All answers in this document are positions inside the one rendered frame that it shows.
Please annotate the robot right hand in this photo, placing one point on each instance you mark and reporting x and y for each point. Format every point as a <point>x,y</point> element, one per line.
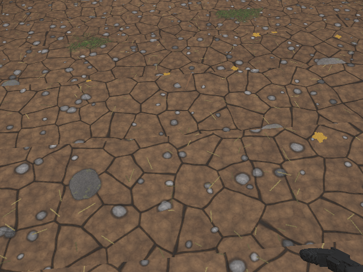
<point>334,259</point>

